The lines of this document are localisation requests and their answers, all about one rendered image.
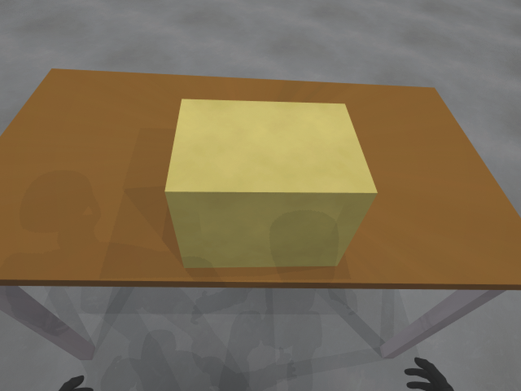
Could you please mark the robot right hand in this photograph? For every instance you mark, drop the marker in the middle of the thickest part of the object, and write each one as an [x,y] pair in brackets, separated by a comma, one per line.
[429,372]

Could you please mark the table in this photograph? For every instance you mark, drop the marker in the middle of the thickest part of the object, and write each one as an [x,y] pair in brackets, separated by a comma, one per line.
[84,166]

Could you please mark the carton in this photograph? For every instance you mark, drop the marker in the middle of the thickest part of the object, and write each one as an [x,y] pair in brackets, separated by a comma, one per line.
[266,184]

